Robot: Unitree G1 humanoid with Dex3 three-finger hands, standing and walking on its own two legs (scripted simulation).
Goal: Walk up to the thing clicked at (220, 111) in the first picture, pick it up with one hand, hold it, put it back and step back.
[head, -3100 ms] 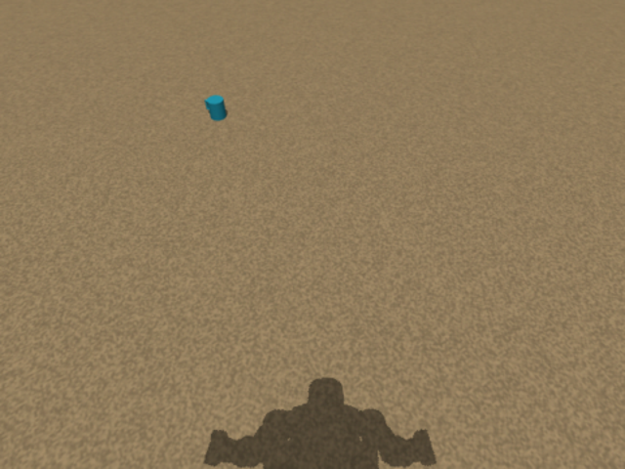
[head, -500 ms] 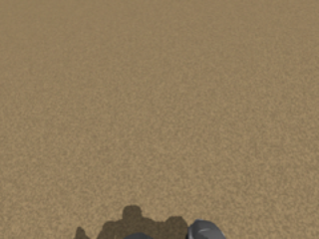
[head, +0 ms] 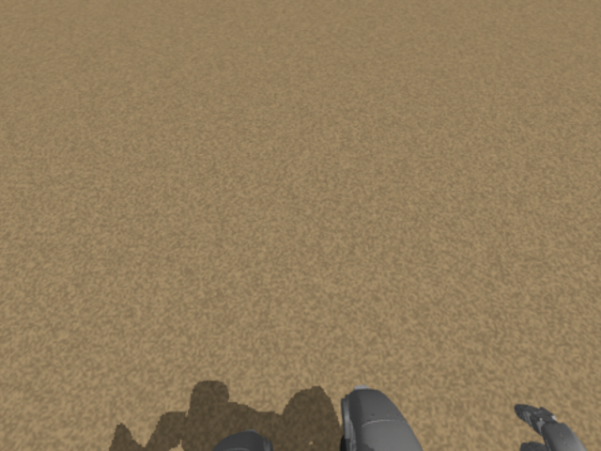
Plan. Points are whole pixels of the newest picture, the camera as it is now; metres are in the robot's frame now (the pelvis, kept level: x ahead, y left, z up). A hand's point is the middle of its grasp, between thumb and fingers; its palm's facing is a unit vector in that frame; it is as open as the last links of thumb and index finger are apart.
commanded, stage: walk up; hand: left
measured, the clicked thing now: out of the picture +0.40 +1.03 -0.69
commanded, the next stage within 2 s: none
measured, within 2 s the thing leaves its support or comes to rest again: neither
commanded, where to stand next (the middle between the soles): -0.01 +0.97 m, yaw -25 degrees
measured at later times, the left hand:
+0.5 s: hand out of the picture +0.13 +0.58 -0.13, palm faces -0.11 -0.76 -0.64, open 7.4 cm
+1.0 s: hand out of the picture +0.14 +0.78 -0.13, palm faces -0.20 -0.77 -0.60, open 7.4 cm
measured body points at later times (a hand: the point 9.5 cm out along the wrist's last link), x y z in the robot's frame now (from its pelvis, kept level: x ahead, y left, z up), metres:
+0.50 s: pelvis +0.03 +0.25 -0.03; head +0.06 +0.22 +0.42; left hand +0.14 +0.62 -0.09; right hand +0.09 -0.11 -0.12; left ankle +0.06 +0.36 -0.71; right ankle +0.08 +0.03 -0.67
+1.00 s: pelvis +0.02 +0.48 -0.03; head +0.05 +0.44 +0.42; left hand +0.15 +0.82 -0.09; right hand +0.08 +0.12 -0.13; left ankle +0.06 +0.65 -0.70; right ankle +0.08 +0.24 -0.71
